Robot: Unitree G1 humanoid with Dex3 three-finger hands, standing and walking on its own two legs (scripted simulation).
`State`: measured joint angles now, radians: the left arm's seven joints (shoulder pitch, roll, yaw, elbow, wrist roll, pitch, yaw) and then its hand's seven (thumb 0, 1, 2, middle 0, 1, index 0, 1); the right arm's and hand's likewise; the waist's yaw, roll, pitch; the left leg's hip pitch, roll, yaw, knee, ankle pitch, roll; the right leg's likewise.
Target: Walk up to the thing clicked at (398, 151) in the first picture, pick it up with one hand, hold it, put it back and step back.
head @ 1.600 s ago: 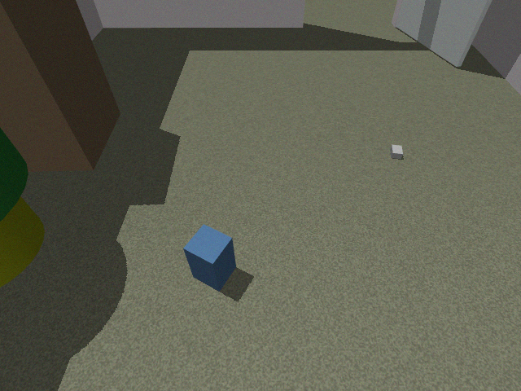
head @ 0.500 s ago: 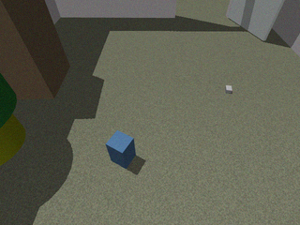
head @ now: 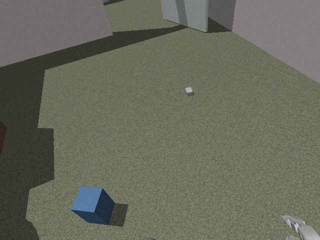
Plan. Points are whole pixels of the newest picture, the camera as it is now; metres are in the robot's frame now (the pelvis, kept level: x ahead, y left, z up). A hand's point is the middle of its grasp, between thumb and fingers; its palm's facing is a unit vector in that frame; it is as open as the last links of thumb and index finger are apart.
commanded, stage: walk up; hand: left
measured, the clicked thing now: (188, 91) +1.54 -0.05 -0.74
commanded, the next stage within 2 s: none
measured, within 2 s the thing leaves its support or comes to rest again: neither
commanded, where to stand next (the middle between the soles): +1.11 +0.20 m, yaw -71 degrees
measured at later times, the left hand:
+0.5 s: hand (93, 141) +0.49 +0.34 -0.11, palm faces -0.43 -0.79 -0.45, open 7.3 cm
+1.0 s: hand (117, 102) +0.74 +0.30 -0.13, palm faces -0.55 -0.67 -0.49, open 7.3 cm
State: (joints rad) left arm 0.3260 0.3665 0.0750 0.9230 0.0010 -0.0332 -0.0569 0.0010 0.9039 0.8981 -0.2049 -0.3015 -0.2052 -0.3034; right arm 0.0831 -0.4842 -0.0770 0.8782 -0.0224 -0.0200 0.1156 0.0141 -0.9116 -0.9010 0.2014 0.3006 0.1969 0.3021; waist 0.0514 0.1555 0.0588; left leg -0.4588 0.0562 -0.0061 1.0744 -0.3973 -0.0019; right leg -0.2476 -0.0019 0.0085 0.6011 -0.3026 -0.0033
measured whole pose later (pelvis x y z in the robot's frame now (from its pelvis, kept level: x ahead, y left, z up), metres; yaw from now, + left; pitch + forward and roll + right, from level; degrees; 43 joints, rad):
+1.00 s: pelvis +0.52 +0.11 -0.01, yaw -37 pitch -1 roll -2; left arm 0.35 0.39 0.03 0.84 0.02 -0.09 0.04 0.00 0.90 0.90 -0.21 -0.30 -0.21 -0.30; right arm 0.20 -0.46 -0.10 0.68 -0.05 0.04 0.12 0.01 -0.91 -0.90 0.21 0.30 0.20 0.30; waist -0.01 0.12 0.08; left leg -0.61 0.18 -0.10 0.97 -0.28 -0.02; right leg -0.30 -0.02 0.04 0.67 -0.36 0.01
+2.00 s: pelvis +0.96 +0.24 -0.03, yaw -60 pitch -1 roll +0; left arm 0.29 0.47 0.06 0.92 -0.02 -0.07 0.11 0.00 0.90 0.90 -0.21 -0.30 -0.21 -0.30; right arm 0.32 -0.42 -0.09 0.75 -0.06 0.05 0.06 0.01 -0.91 -0.90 0.21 0.30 0.20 0.30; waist -0.08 0.04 0.12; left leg -0.34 0.05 0.13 0.85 -0.48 0.04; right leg -0.61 0.00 -0.05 1.14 -0.46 -0.04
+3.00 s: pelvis +1.11 +0.27 -0.03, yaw -74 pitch -3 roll +2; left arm 0.15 0.38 0.04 0.91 0.00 0.02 -0.01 0.00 0.90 0.90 -0.21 -0.30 -0.21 -0.30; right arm 0.22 -0.42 -0.03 0.92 0.00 -0.06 -0.03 0.01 -0.91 -0.90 0.21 0.30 0.20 0.30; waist -0.01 -0.03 0.12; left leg -0.39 0.05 0.04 0.79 -0.35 -0.02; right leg -0.40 0.01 0.03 0.89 -0.46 -0.03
